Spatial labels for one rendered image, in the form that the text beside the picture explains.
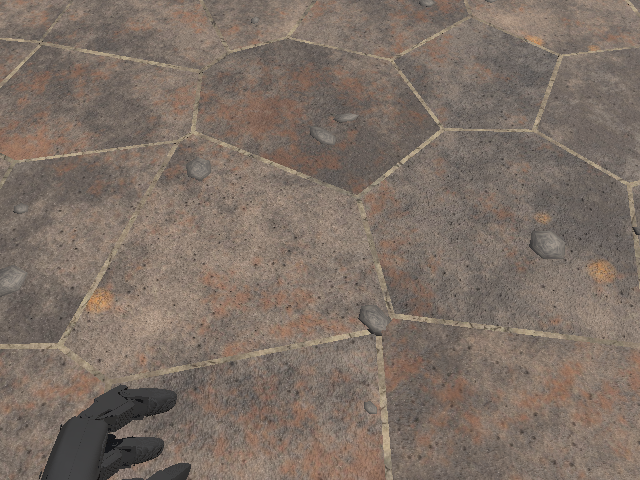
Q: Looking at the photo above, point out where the left robot hand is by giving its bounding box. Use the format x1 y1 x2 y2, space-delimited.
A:
39 384 191 480

